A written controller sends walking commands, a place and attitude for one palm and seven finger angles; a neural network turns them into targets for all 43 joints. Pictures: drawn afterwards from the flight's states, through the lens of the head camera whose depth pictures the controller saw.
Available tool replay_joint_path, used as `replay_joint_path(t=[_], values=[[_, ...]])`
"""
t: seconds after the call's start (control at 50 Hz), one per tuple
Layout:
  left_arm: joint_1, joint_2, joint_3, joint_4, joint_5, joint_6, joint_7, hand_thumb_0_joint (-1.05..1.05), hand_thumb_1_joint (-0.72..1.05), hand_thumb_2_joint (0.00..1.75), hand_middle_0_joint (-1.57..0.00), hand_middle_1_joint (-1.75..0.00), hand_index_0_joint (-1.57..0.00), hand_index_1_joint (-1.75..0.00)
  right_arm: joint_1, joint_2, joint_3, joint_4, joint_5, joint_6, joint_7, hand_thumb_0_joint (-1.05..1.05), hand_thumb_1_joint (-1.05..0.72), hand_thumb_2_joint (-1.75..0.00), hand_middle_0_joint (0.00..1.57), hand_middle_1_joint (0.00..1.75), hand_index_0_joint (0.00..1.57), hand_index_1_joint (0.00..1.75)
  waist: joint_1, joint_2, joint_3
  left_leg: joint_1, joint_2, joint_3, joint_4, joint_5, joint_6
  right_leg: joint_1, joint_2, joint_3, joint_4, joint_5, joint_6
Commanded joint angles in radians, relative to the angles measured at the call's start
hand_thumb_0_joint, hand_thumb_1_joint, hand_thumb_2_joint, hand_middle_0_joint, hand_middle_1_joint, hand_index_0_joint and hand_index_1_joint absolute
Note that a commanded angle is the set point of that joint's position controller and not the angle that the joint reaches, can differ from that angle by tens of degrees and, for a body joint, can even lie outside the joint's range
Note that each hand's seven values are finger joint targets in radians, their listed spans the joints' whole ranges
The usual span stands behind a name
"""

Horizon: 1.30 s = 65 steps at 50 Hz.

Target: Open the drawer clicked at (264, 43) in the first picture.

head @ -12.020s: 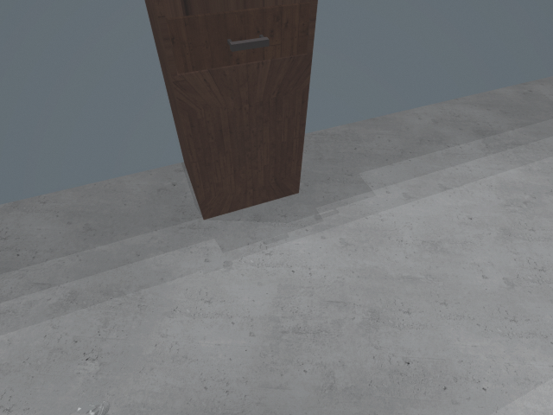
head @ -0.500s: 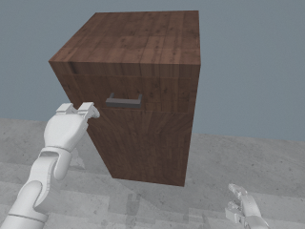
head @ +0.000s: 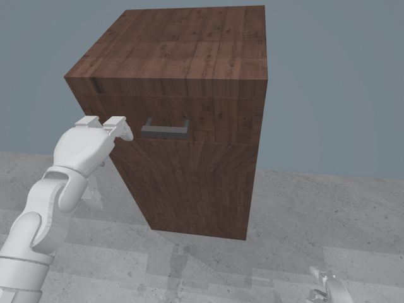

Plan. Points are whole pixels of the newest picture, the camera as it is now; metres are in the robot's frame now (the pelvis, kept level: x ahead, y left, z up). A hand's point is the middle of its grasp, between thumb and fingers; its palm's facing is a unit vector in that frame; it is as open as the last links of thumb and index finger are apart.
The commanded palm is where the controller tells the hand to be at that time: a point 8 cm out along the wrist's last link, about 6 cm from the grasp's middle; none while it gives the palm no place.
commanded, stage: raise the hand with hooked fingers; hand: left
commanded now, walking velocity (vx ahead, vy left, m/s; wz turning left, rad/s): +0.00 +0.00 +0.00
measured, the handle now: (166, 127) +0.52 +0.18 +0.03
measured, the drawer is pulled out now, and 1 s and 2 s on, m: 0.00 0.00 0.00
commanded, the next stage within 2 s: move the hooked fingers above the handle in 0.12 s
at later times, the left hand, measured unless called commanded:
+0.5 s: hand (111, 159) +0.33 +0.22 +0.13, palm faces +0.05 -0.05 -1.00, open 13.8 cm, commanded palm +0.30 +0.23 +0.19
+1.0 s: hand (130, 143) +0.39 +0.21 +0.11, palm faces +0.04 -0.04 -1.00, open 13.8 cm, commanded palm +0.36 +0.22 +0.17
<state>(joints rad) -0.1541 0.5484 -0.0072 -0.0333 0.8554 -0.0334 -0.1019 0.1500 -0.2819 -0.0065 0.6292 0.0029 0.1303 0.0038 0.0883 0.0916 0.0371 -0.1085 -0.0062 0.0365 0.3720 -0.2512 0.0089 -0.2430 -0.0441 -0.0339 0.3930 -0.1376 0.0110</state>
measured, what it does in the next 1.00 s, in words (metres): stands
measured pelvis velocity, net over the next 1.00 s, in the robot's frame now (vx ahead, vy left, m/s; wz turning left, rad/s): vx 0.00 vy -0.01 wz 0.00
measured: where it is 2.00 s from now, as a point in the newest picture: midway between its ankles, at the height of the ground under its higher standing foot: outside the picture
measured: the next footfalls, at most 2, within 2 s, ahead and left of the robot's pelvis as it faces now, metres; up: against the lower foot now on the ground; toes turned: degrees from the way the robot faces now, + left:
none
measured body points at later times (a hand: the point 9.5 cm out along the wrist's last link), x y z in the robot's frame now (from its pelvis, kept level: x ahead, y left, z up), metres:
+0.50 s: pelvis -0.01 -0.01 +0.00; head +0.01 -0.05 +0.45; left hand +0.32 +0.22 +0.18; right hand +0.20 -0.23 -0.11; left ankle -0.03 +0.11 -0.74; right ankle +0.04 -0.13 -0.74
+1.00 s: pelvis +0.00 -0.01 +0.00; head +0.03 -0.04 +0.45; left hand +0.38 +0.21 +0.17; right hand +0.15 -0.25 -0.13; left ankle -0.03 +0.11 -0.74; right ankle +0.05 -0.13 -0.74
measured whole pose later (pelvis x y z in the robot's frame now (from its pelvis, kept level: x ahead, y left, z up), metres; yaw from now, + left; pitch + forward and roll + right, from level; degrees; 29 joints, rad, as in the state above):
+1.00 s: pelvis +0.00 -0.01 +0.00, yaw +0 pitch +3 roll +1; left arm -0.44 0.49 -0.10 0.36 0.93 -0.06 0.02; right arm 0.19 -0.27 -0.03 0.67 0.02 0.13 -0.03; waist 0.05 0.07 -0.01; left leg -0.20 0.00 0.04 0.39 -0.25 0.00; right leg -0.34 -0.04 -0.03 0.42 -0.14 0.00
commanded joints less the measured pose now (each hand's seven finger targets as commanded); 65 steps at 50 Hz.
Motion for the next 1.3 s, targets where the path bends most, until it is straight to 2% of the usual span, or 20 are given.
replay_joint_path(t=[0.0,0.06,0.1,0.24,0.32,0.36,0.52,0.64,0.68,0.7,0.76,0.82,0.86,0.96,1.06,1.14,1.2,1.24,1.26,1.28], values=[[-0.308,0.256,0.197,-0.197,0.001,-0.023,0.100,0.00,-0.50,0.30,-0.30,-1.20,-0.30,-1.20,-0.136,-0.089,-0.034,-0.152,0.006,-0.062,-0.005,0.00,-0.90,-0.90,0.20,0.30,0.20,0.30,0.018,-0.048,-0.285,-0.085,-0.018,-0.013,-0.061,0.277,0.002,0.251,0.030,0.006,-0.002,0.119,-0.046],[-0.315,0.259,0.201,-0.185,0.004,-0.006,0.121,0.00,-0.50,0.30,-0.30,-1.20,-0.30,-1.20,-0.150,-0.092,-0.034,-0.145,0.010,-0.063,-0.004,0.00,-0.90,-0.90,0.20,0.30,0.20,0.30,0.018,-0.036,-0.288,-0.085,-0.017,-0.017,-0.062,0.282,0.000,0.246,0.036,0.010,-0.003,0.121,-0.048],[-0.316,0.229,0.159,-0.169,0.012,0.009,0.120,0.00,-0.50,0.30,-0.30,-1.20,-0.30,-1.20,-0.149,-0.090,-0.034,-0.138,0.012,-0.060,-0.004,0.00,-0.90,-0.90,0.20,0.30,0.20,0.30,0.011,-0.031,-0.276,-0.090,-0.018,-0.011,-0.068,0.267,-0.002,0.239,0.029,0.005,-0.005,0.106,-0.047],[-0.343,0.192,0.086,-0.104,0.019,0.041,0.066,0.00,-0.50,0.30,-0.30,-1.20,-0.30,-1.20,-0.159,-0.093,-0.023,-0.140,0.016,-0.049,-0.018,0.00,-0.90,-0.90,0.20,0.30,0.20,0.30,-0.012,-0.097,-0.222,-0.101,-0.017,-0.004,-0.079,0.189,0.008,0.209,0.029,0.003,-0.032,0.042,-0.039],[-0.434,0.206,0.087,-0.110,0.028,-0.001,0.066,0.00,-0.50,0.30,-0.30,-1.20,-0.30,-1.20,-0.143,-0.088,-0.023,-0.139,0.011,-0.057,-0.027,0.00,-0.90,-0.90,0.20,0.30,0.20,0.30,-0.015,-0.081,-0.268,-0.082,-0.022,-0.006,-0.070,0.204,0.009,0.219,0.028,0.005,-0.028,0.056,-0.039],[-0.431,0.254,0.143,-0.077,0.028,-0.016,0.081,0.00,-0.50,0.30,-0.30,-1.20,-0.30,-1.20,-0.137,-0.090,-0.025,-0.133,0.009,-0.061,-0.030,0.00,-0.90,-0.90,0.20,0.30,0.20,0.30,-0.007,-0.071,-0.287,-0.083,-0.022,-0.006,-0.061,0.209,0.011,0.232,0.032,0.017,-0.029,0.067,-0.039],[-0.481,0.216,0.107,0.015,0.047,-0.019,0.112,0.00,-0.50,0.30,-0.30,-1.20,-0.30,-1.20,-0.116,-0.088,-0.033,-0.123,0.013,-0.048,-0.024,0.00,-0.90,-0.90,0.20,0.30,0.20,0.30,-0.009,-0.054,-0.301,-0.114,-0.026,0.006,-0.053,0.236,0.004,0.227,0.023,0.013,-0.011,0.103,-0.044],[-0.537,0.160,0.036,0.034,0.047,-0.025,0.103,0.00,-0.50,0.30,-0.30,-1.20,-0.30,-1.20,-0.101,-0.089,-0.039,-0.127,0.015,-0.045,-0.027,0.00,-0.90,-0.90,0.20,0.30,0.20,0.30,-0.026,-0.090,-0.309,-0.112,-0.027,0.005,-0.048,0.228,0.007,0.206,0.023,0.009,-0.009,0.103,-0.042],[-0.551,0.198,0.069,0.089,0.053,-0.029,0.110,0.00,-0.50,0.30,-0.30,-1.20,-0.30,-1.20,-0.089,-0.094,-0.038,-0.118,0.017,-0.045,-0.032,0.00,-0.90,-0.90,0.20,0.30,0.20,0.30,-0.024,-0.097,-0.300,-0.130,-0.025,0.004,-0.050,0.210,0.008,0.204,0.025,0.010,-0.009,0.077,-0.042],[-0.576,0.179,0.051,0.108,0.052,-0.032,0.115,0.00,-0.50,0.30,-0.30,-1.20,-0.30,-1.20,-0.082,-0.092,-0.039,-0.114,0.019,-0.044,-0.035,0.00,-0.90,-0.90,0.20,0.30,0.20,0.30,-0.030,-0.100,-0.297,-0.135,-0.027,0.004,-0.049,0.201,0.009,0.194,0.024,0.010,-0.011,0.071,-0.042],[-0.617,0.233,0.100,0.119,0.061,-0.046,0.141,0.00,-0.50,0.30,-0.30,-1.20,-0.30,-1.20,-0.071,-0.096,-0.045,-0.112,0.018,-0.045,-0.040,0.00,-0.90,-0.90,0.20,0.30,0.20,0.30,-0.018,-0.101,-0.356,-0.129,-0.028,0.005,-0.042,0.220,0.012,0.224,0.025,0.020,-0.002,0.093,-0.041],[-0.651,0.185,0.057,0.171,0.070,-0.047,0.160,0.00,-0.50,0.30,-0.30,-1.20,-0.30,-1.20,-0.051,-0.091,-0.047,-0.100,0.020,-0.046,-0.039,0.00,-0.90,-0.90,0.20,0.30,0.20,0.30,-0.030,-0.079,-0.336,-0.139,-0.027,0.004,-0.041,0.231,0.007,0.191,0.027,0.010,0.010,0.102,-0.046],[-0.660,0.197,0.066,0.160,0.072,-0.046,0.166,0.00,-0.50,0.30,-0.30,-1.20,-0.30,-1.20,-0.052,-0.094,-0.052,-0.109,0.019,-0.048,-0.036,0.00,-0.90,-0.90,0.20,0.30,0.20,0.30,-0.024,-0.064,-0.384,-0.126,-0.028,0.008,-0.032,0.253,0.008,0.214,0.027,0.016,0.016,0.127,-0.047],[-0.646,0.174,0.047,0.255,0.080,-0.016,0.164,0.00,-0.50,0.30,-0.30,-1.20,-0.30,-1.20,-0.036,-0.102,-0.053,-0.098,0.023,-0.037,-0.035,0.00,-0.90,-0.90,0.20,0.30,0.20,0.30,-0.035,-0.123,-0.344,-0.158,-0.023,0.013,-0.034,0.248,0.008,0.195,0.029,0.012,0.017,0.132,-0.046],[-0.714,0.124,-0.013,0.236,0.091,-0.017,0.158,0.00,-0.50,0.30,-0.30,-1.20,-0.30,-1.20,-0.025,-0.099,-0.055,-0.104,0.023,-0.034,-0.036,0.00,-0.90,-0.90,0.20,0.30,0.20,0.30,-0.051,-0.102,-0.364,-0.132,-0.021,0.007,-0.018,0.280,0.008,0.163,0.034,0.005,0.034,0.153,-0.049],[-0.749,0.136,-0.002,0.234,0.098,-0.030,0.179,0.00,-0.50,0.30,-0.30,-1.20,-0.30,-1.20,-0.002,-0.095,-0.057,-0.097,0.019,-0.036,-0.038,0.00,-0.90,-0.90,0.20,0.30,0.20,0.30,-0.045,-0.092,-0.412,-0.120,-0.023,0.004,-0.004,0.315,0.004,0.169,0.035,0.005,0.055,0.187,-0.050],[-0.780,0.132,-0.002,0.320,0.108,-0.019,0.201,0.00,-0.50,0.30,-0.30,-1.20,-0.30,-1.20,0.008,-0.095,-0.056,-0.079,0.021,-0.035,-0.039,0.00,-0.90,-0.90,0.20,0.30,0.20,0.30,-0.054,-0.112,-0.368,-0.144,-0.021,0.007,-0.004,0.282,0.003,0.139,0.035,0.003,0.053,0.156,-0.050],[-0.823,0.130,-0.008,0.321,0.117,-0.015,0.218,0.00,-0.50,0.30,-0.30,-1.20,-0.30,-1.20,0.016,-0.093,-0.058,-0.077,0.018,-0.037,-0.040,0.00,-0.90,-0.90,0.20,0.30,0.20,0.30,-0.053,-0.103,-0.403,-0.130,-0.020,0.008,0.003,0.304,0.003,0.145,0.035,0.005,0.061,0.179,-0.051],[-0.828,0.169,0.026,0.323,0.124,-0.013,0.225,0.00,-0.50,0.30,-0.30,-1.20,-0.30,-1.20,0.011,-0.099,-0.059,-0.078,0.017,-0.036,-0.041,0.00,-0.90,-0.90,0.20,0.30,0.20,0.30,-0.046,-0.091,-0.428,-0.132,-0.022,0.009,0.006,0.316,0.002,0.163,0.036,0.008,0.065,0.186,-0.052],[-0.848,0.134,-0.012,0.324,0.128,-0.008,0.228,0.00,-0.50,0.30,-0.30,-1.20,-0.30,-1.20,0.013,-0.092,-0.056,-0.080,0.017,-0.036,-0.038,0.00,-0.90,-0.90,0.20,0.30,0.20,0.30,-0.050,-0.064,-0.440,-0.131,-0.024,0.009,0.011,0.333,0.001,0.163,0.034,0.008,0.073,0.205,-0.053]])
